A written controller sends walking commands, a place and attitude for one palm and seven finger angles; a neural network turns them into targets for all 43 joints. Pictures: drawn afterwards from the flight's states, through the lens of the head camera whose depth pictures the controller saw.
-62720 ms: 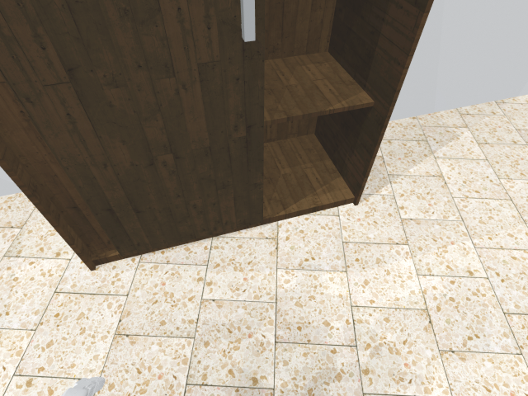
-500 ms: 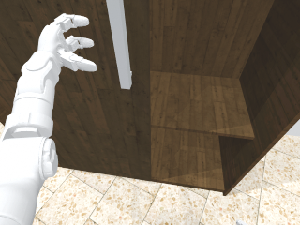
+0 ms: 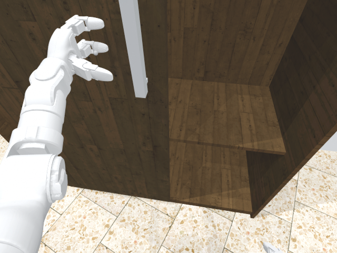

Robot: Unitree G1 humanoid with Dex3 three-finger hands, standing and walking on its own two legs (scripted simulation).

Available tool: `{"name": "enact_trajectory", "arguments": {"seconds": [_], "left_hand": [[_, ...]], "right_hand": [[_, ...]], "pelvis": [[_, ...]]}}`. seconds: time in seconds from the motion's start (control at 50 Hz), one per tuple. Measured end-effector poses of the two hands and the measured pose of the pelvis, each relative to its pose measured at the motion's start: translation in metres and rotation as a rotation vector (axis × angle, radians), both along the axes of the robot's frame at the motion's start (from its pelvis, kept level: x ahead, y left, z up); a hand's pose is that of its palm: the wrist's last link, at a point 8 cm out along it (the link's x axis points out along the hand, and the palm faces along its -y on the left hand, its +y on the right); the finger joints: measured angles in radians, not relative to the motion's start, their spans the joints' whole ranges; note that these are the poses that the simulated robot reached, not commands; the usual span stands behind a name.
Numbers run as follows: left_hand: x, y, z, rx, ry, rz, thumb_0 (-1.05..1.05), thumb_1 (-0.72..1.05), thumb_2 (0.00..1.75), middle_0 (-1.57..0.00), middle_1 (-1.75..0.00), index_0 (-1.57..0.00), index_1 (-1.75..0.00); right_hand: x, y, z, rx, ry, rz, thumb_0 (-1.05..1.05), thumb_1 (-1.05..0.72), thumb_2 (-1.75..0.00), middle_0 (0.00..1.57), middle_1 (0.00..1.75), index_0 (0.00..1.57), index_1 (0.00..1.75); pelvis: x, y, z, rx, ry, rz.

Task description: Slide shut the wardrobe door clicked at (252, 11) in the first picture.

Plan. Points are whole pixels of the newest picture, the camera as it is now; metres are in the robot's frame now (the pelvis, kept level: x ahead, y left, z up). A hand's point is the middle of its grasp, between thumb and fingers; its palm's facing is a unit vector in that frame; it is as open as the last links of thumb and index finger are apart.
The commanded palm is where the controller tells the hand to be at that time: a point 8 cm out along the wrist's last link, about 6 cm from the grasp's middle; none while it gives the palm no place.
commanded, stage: feel for the door with the fingertips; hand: left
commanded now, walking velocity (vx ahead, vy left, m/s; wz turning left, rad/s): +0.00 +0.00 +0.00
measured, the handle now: (136, 36) +0.49 +0.10 +0.27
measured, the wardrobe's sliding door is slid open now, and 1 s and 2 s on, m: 0.47 0.47 0.47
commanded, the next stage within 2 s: slide the fingers in behind the handle in 0.80 s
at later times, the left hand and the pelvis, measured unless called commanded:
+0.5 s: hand (108, 57) +0.45 +0.16 +0.25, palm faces +0.01 -1.00 -0.07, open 14.0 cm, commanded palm +0.45 +0.17 +0.24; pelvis +0.00 +0.00 +0.00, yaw +1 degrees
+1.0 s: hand (107, 56) +0.45 +0.16 +0.25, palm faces +0.00 -1.00 -0.06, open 14.0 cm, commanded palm +0.46 +0.17 +0.24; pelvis -0.01 +0.00 +0.00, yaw +0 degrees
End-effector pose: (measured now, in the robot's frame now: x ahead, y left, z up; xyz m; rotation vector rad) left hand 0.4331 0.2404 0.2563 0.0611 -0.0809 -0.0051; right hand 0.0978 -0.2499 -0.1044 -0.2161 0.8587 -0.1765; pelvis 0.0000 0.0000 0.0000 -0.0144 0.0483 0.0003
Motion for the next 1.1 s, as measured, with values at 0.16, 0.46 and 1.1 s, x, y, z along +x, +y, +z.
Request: {"name": "enact_trajectory", "arguments": {"seconds": [0.16, 0.46, 1.1], "left_hand": [[-0.002, -0.007, -0.001, 0.011, -0.001, -0.005, -0.02, -0.50, 0.30, -0.24, -1.31, -0.30, -1.20], [-0.007, -0.028, -0.006, 0.006, -0.006, 0.009, -0.02, -0.50, 0.30, -0.20, -1.30, -0.30, -1.20], [-0.003, -0.025, -0.006, -0.003, -0.005, -0.002, -0.02, -0.50, 0.30, -0.27, -1.33, -0.30, -1.20]], "right_hand": [[0.006, 0.004, -0.002, 0.006, -0.003, 0.021, 0.01, -0.91, -0.90, 0.20, 0.30, 0.20, 0.30], [0.028, 0.019, 0.001, 0.035, -0.063, 0.056, 0.01, -0.91, -0.90, 0.20, 0.30, 0.20, 0.30], [-0.027, -0.008, -0.004, -0.009, 0.022, -0.020, 0.01, -0.91, -0.90, 0.20, 0.30, 0.20, 0.30]], "pelvis": [[0.002, 0.002, 0.000, 0.000, -0.003, 0.008], [0.001, 0.003, 0.000, 0.005, -0.023, 0.009], [-0.006, -0.002, 0.001, 0.003, -0.017, -0.005]]}}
